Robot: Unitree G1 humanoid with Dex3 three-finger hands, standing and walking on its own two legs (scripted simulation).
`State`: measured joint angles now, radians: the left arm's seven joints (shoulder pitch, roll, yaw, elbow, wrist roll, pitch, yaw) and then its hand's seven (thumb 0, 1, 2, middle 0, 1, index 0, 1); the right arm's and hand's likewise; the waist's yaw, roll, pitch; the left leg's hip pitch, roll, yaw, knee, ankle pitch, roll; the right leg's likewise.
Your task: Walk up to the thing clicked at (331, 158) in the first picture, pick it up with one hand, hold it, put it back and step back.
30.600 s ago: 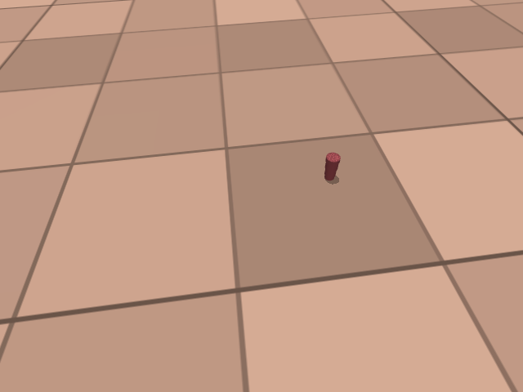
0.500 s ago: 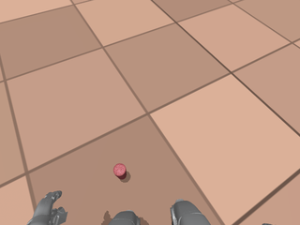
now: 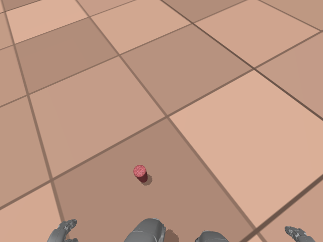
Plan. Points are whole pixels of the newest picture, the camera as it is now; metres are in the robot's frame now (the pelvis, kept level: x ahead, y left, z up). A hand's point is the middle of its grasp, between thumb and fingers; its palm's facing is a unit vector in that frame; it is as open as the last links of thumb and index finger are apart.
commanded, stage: step back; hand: left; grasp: from the side
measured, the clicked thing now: (141, 174) +0.48 +0.22 -0.69
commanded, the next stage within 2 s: none
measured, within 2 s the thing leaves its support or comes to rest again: neither
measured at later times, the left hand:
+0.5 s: hand out of the picture -0.06 +0.27 -0.16, palm faces -0.02 -0.92 -0.39, open 7.4 cm
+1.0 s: hand out of the picture -0.19 +0.26 -0.15, palm faces +0.05 -0.92 -0.39, open 7.4 cm
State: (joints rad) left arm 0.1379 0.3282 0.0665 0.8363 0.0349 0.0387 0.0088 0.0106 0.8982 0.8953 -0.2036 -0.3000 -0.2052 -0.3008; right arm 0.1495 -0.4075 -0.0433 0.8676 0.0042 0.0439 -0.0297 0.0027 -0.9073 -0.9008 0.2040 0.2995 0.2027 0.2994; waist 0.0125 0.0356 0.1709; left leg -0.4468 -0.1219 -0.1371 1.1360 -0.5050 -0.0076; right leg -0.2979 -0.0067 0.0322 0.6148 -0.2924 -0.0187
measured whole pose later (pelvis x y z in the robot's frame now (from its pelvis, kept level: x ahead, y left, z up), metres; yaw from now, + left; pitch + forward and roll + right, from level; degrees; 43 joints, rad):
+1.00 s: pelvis -0.31 -0.01 -0.01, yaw +3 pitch -3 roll +0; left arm 0.10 0.39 0.08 0.81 0.01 0.07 0.02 0.01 0.90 0.90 -0.20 -0.30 -0.20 -0.30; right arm 0.20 -0.36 -0.03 0.88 -0.04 0.03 -0.01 0.01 -0.91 -0.90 0.21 0.30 0.21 0.30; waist -0.01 -0.03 0.18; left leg -0.31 -0.02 -0.03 0.65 -0.30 0.02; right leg -0.50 0.09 0.13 1.13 -0.53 -0.02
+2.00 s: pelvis -0.49 -0.04 +0.00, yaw +5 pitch -2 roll +0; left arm 0.20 0.34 0.04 1.00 0.04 -0.02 -0.02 0.01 0.90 0.90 -0.20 -0.30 -0.20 -0.30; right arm 0.19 -0.39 -0.06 1.01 -0.04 -0.01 0.01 0.00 -0.91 -0.90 0.20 0.30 0.20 0.30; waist 0.03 0.01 0.06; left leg -0.25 0.00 -0.01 0.59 -0.31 0.01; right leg -0.28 -0.04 -0.02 0.61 -0.29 0.01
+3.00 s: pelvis -0.48 -0.04 +0.02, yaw +4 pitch -3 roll +0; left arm 0.09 0.34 0.01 1.17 0.01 -0.01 -0.01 0.01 0.90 0.90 -0.20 -0.30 -0.20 -0.30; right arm 0.09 -0.35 -0.01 1.15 -0.01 -0.02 0.01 0.00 -0.91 -0.90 0.20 0.30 0.20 0.30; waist 0.01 0.01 0.06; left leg -0.08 0.02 0.00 0.31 -0.18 -0.02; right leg -0.12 -0.01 -0.01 0.32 -0.16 0.01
